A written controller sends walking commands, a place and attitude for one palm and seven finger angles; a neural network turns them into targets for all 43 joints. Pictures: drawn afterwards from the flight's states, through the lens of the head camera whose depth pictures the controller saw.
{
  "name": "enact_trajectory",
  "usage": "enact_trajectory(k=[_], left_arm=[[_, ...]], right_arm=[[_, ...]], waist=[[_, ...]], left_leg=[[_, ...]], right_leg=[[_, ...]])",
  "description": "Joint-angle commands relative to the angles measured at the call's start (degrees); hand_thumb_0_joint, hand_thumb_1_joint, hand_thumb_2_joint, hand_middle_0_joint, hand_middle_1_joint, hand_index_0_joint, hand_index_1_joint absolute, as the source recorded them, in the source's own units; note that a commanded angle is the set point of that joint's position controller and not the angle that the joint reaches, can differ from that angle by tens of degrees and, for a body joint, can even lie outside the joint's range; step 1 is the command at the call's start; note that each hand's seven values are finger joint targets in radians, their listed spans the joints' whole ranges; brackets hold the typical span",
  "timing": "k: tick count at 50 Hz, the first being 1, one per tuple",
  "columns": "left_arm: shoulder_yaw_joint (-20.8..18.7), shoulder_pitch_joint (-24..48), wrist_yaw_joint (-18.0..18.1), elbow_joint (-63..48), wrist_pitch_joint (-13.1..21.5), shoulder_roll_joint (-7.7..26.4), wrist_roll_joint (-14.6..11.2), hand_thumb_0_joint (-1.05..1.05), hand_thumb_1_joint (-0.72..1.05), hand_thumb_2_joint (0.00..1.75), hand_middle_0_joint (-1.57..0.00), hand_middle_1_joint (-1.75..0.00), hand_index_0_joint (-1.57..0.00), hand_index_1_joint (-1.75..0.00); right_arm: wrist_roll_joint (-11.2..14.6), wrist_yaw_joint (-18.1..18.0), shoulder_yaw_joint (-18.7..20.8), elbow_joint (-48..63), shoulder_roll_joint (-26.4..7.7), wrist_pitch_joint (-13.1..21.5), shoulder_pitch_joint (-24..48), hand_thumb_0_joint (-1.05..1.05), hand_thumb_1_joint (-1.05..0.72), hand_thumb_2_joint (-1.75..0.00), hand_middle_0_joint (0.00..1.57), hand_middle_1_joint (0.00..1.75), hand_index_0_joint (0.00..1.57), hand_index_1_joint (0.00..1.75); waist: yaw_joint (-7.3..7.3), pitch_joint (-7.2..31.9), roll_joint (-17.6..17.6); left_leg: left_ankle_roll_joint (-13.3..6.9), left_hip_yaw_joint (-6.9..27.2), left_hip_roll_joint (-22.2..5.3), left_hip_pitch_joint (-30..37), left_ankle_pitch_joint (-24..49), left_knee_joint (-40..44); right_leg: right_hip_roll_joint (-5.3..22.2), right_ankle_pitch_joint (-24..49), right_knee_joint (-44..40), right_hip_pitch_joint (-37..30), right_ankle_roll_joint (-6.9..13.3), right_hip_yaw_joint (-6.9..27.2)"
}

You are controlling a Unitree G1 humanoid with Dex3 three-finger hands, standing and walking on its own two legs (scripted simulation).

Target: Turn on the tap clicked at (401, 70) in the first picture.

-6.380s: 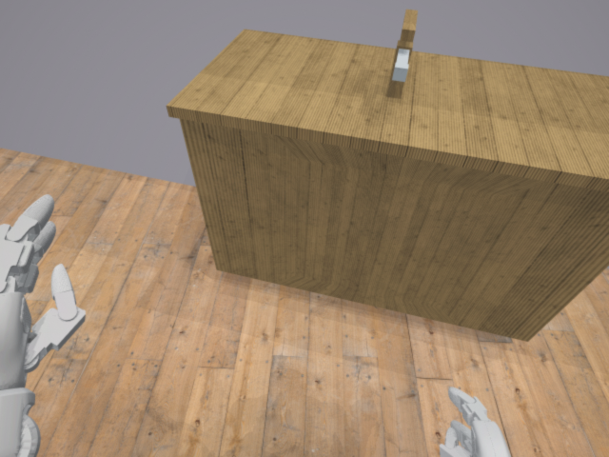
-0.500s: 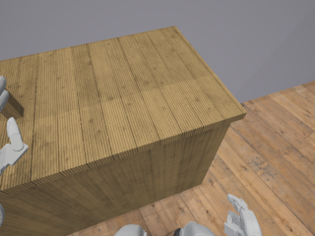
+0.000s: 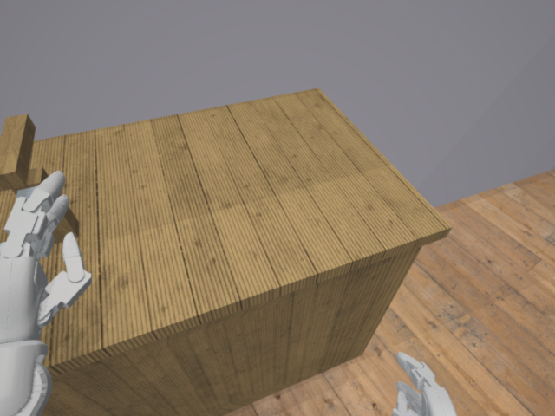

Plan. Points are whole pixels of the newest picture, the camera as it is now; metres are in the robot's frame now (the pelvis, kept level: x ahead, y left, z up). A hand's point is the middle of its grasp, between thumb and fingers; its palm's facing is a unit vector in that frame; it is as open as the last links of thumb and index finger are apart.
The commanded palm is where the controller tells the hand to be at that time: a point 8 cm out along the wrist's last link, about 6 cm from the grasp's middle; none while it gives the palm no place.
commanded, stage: come to a stop and stand still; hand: left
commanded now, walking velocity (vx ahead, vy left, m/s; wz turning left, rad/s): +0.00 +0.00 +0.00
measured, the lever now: (19, 254) +0.25 +0.33 +0.14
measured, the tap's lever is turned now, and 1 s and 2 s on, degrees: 0 1 1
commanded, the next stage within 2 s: look again from close up in 0.80 s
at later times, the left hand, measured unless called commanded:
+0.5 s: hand (74, 247) +0.25 +0.25 +0.18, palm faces +0.44 -0.83 -0.34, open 7.4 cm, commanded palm +0.19 +0.28 +0.18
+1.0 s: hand (86, 254) +0.24 +0.24 +0.17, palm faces +0.40 -0.84 -0.36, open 7.4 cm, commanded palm +0.19 +0.27 +0.18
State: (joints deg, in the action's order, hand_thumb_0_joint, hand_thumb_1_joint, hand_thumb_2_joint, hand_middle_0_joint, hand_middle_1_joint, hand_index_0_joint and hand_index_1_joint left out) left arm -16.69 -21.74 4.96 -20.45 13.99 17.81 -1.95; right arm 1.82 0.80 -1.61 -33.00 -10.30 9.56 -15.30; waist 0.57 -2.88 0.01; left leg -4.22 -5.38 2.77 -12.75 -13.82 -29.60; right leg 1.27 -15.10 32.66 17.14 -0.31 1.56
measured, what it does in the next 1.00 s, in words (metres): stands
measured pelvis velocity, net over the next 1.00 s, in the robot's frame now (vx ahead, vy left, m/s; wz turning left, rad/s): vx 0.03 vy -0.01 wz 0.03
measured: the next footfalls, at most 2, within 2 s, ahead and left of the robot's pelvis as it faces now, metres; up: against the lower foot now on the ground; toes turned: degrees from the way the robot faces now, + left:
none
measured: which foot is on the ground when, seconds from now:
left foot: down 0.00-1.00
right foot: down 0.00-1.00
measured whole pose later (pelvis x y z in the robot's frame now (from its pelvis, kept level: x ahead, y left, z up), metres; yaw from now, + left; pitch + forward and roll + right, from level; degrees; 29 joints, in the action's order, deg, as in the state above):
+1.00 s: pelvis +0.03 -0.01 +0.01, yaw +1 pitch -1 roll -1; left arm -19.2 -24.7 6.2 -25.2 11.2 19.6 -2.7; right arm 0.5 -1.9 -1.1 -33.5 -11.2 5.5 -12.2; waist 1.2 -2.7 0.2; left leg -2.5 -2.7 0.9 -10.1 -13.8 -25.0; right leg -1.0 -10.0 22.1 10.9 0.4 -0.9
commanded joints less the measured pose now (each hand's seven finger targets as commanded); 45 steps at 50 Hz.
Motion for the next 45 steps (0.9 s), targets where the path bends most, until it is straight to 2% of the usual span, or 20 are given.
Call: enact_trajectory(k=[1,3,4,6,10,12,14,16,17,19,21,23,26,27,32,36,37,41,42,45], left_arm=[[-17.25,8.99,2.37,-20.74,4.87,21.08,-0.01,0.0,0.9,0.9,-0.2,-0.3,-0.2,-0.3],[-15.76,10.78,1.97,-19.07,5.49,18.18,0.13,0.0,0.9,0.9,-0.2,-0.3,-0.2,-0.3],[-15.24,10.92,1.73,-18.13,5.59,17.25,0.26,0.0,0.9,0.9,-0.2,-0.3,-0.2,-0.3],[-13.96,9.89,1.33,-17.4,5.91,15.74,0.19,0.0,0.9,0.9,-0.2,-0.3,-0.2,-0.3],[-8.33,5.04,0.65,-11.41,5.25,9.54,0.24,0.0,0.9,0.9,-0.2,-0.3,-0.2,-0.3],[-5.45,4.74,0.48,-9.5,4.39,7.04,0.4,0.0,0.9,0.9,-0.2,-0.3,-0.2,-0.3],[-4.99,6.14,0.7,-9.52,3.92,7.52,0.77,0.0,0.9,0.9,-0.2,-0.3,-0.2,-0.3],[-7.21,7.37,1.24,-10.8,3.45,10.25,0.81,0.0,0.9,0.9,-0.2,-0.3,-0.2,-0.3],[-6.69,7.23,1.26,-10.12,3.38,9.47,0.61,0.0,0.9,0.9,-0.2,-0.3,-0.2,-0.3],[-8.14,8.51,1.4,-13.4,3.46,11.17,0.29,0.0,0.9,0.9,-0.2,-0.3,-0.2,-0.3],[-11.28,9.18,1.9,-18.48,3.76,14.71,0.21,0.0,0.9,0.9,-0.2,-0.3,-0.2,-0.3],[-9.26,6.62,1.82,-16.94,3.91,11.48,-0.21,0.0,0.9,0.9,-0.2,-0.3,-0.2,-0.3],[-9.56,2.45,1.9,-16.0,3.06,11.07,-0.56,0.0,0.9,0.9,-0.2,-0.3,-0.2,-0.3],[-7.92,1.86,1.66,-15.36,2.91,9.42,-0.75,0.0,0.9,0.9,-0.2,-0.3,-0.2,-0.3],[-8.4,-0.65,1.81,-12.89,1.5,9.86,-1.18,0.0,0.9,0.9,-0.2,-0.3,-0.2,-0.3],[-10.35,2.73,2.29,-17.95,1.27,13.03,-1.01,0.0,0.9,0.9,-0.2,-0.3,-0.2,-0.3],[-9.11,2.57,2.19,-16.94,1.5,11.46,-1.21,0.0,0.9,0.9,-0.2,-0.3,-0.2,-0.3],[-9.61,0.88,2.38,-16.62,0.81,11.88,-1.22,0.0,0.9,0.9,-0.2,-0.3,-0.2,-0.3],[-7.88,1.12,2.18,-15.79,0.91,10.26,-1.3,0.0,0.9,0.9,-0.2,-0.3,-0.2,-0.3],[-8.81,1.48,2.35,-16.46,0.89,11.46,-1.14,0.0,0.9,0.9,-0.2,-0.3,-0.2,-0.3]], right_arm=[[-0.39,-1.13,2.8,9.98,-8.1,2.8,8.46,0.0,-0.9,-0.9,0.2,0.3,0.2,0.3],[-1.05,-1.33,2.49,10.0,-7.17,2.88,8.38,0.0,-0.9,-0.9,0.2,0.3,0.2,0.3],[-1.04,-1.33,2.59,9.98,-7.21,3.15,7.77,0.0,-0.9,-0.9,0.2,0.3,0.2,0.3],[-0.71,-1.17,2.43,9.34,-6.91,3.69,7.77,0.0,-0.9,-0.9,0.2,0.3,0.2,0.3],[-0.69,-0.74,2.91,7.45,-7.62,3.81,5.44,0.0,-0.9,-0.9,0.2,0.3,0.2,0.3],[-0.62,-0.63,3.05,6.69,-8.21,3.34,5.31,0.0,-0.9,-0.9,0.2,0.3,0.2,0.3],[-0.56,-0.72,3.29,6.82,-8.28,3.03,5.36,0.0,-0.9,-0.9,0.2,0.3,0.2,0.3],[-0.44,-1.2,3.0,7.02,-7.82,2.47,6.95,0.0,-0.9,-0.9,0.2,0.3,0.2,0.3],[-0.9,-1.45,3.13,7.11,-8.16,2.09,6.82,0.0,-0.9,-0.9,0.2,0.3,0.2,0.3],[-0.9,-1.82,3.32,7.93,-8.07,2.04,7.36,0.0,-0.9,-0.9,0.2,0.3,0.2,0.3],[-0.89,-2.17,3.03,8.2,-7.69,1.69,8.96,0.0,-0.9,-0.9,0.2,0.3,0.2,0.3],[-1.12,-2.32,3.34,8.33,-7.43,1.52,8.36,0.0,-0.9,-0.9,0.2,0.3,0.2,0.3],[-0.87,-2.26,3.19,8.42,-7.36,0.94,8.81,0.0,-0.9,-0.9,0.2,0.3,0.2,0.3],[-1.19,-2.19,3.32,8.16,-7.82,0.55,8.03,0.0,-0.9,-0.9,0.2,0.3,0.2,0.3],[-1.12,-2.52,3.26,8.61,-7.92,-0.62,8.4,0.0,-0.9,-0.9,0.2,0.3,0.2,0.3],[-0.76,-3.01,3.14,9.31,-7.6,-0.61,9.86,0.0,-0.9,-0.9,0.2,0.3,0.2,0.3],[-1.16,-3.12,3.15,8.95,-7.88,-0.73,9.33,0.0,-0.9,-0.9,0.2,0.3,0.2,0.3],[-0.77,-3.19,3.1,9.12,-7.54,-0.62,9.54,0.0,-0.9,-0.9,0.2,0.3,0.2,0.3],[-1.12,-3.17,3.03,8.86,-7.82,-0.78,9.05,0.0,-0.9,-0.9,0.2,0.3,0.2,0.3],[-1.04,-3.3,3.35,8.95,-7.88,-0.55,8.67,0.0,-0.9,-0.9,0.2,0.3,0.2,0.3]], waist=[[1.62,6.37,-1.9],[1.27,6.44,-9.11],[1.31,5.94,-10.44],[1.27,5.96,-9.99],[0.83,5.46,-3.93],[0.5,4.36,-4.56],[0.61,3.92,-3.01],[0.79,4.49,-0.52],[0.62,5.32,0.51],[0.72,6.37,0.96],[0.87,8.17,-3.23],[0.76,9.68,-3.65],[0.87,10.59,-4.43],[0.59,10.53,-4.26],[0.57,8.71,0.01],[0.76,8.55,-1.85],[0.58,9.13,-2.04],[0.89,8.41,-2.41],[0.65,8.17,-2.37],[0.81,7.44,-2.03]], left_leg=[[1.95,12.01,-11.14,-8.83,-7.86,15.66],[2.34,12.6,-11.22,-10.71,-11.28,16.38],[1.88,12.57,-11.28,-12.24,-14.17,16.81],[2.18,11.39,-10.57,-9.73,-13.88,15.93],[3.05,10.22,-9.28,-6.8,-8.83,13.15],[4.33,10.11,-9.06,-5.43,-5.7,13.66],[4.38,9.5,-9.0,-5.23,-3.02,12.89],[4.58,8.2,-8.02,-3.24,1.04,11.31],[4.1,8.27,-7.65,-3.38,2.02,10.39],[4.06,7.98,-7.02,-1.39,5.29,9.16],[4.28,7.73,-6.52,0.49,9.43,8.43],[4.25,7.7,-6.8,2.44,14.02,7.22],[4.63,7.12,-6.87,4.48,17.66,6.39],[4.47,7.27,-7.05,3.96,17.77,6.43],[3.86,7.45,-7.17,1.92,12.88,7.21],[3.52,7.6,-6.92,2.7,11.06,7.67],[3.27,7.67,-6.92,2.29,10.22,7.96],[3.41,7.78,-6.97,2.66,9.44,8.39],[3.24,7.88,-6.92,1.87,7.8,8.94],[2.97,8.23,-7.29,0.89,6.15,9.38]], right_leg=[[-0.62,1.7,-1.07,-11.76,0.02,-2.19],[-0.21,1.65,-1.96,-13.74,0.79,-1.92],[-0.37,1.92,-1.67,-15.04,0.86,-1.8],[-0.53,2.67,-2.86,-13.62,1.1,-2.06],[0.12,4.91,-6.8,-11.45,1.39,-0.26],[-0.48,5.4,-6.91,-9.11,1.02,-0.93],[-0.07,6.88,-7.4,-9.21,1.03,-0.37],[0.2,9.09,-8.58,-8.88,0.96,0.07],[0.85,9.84,-9.35,-9.66,1.09,0.32],[1.58,12.37,-9.57,-10.02,1.66,1.9],[1.62,15.02,-8.87,-10.94,1.94,1.85],[2.09,18.25,-8.76,-11.64,2.27,1.94],[2.23,20.8,-9.03,-11.48,2.29,2.02],[2.24,20.67,-9.16,-11.53,2.26,1.77],[2.46,19.05,-10.97,-11.37,1.93,2.23],[2.72,18.18,-11.47,-11.23,2.0,3.16],[2.7,17.02,-11.61,-11.72,1.96,2.68],[2.69,15.93,-12.15,-11.23,1.97,3.12],[2.48,13.94,-12.53,-11.02,1.85,2.7],[2.67,13.26,-12.86,-11.53,1.81,3.26]])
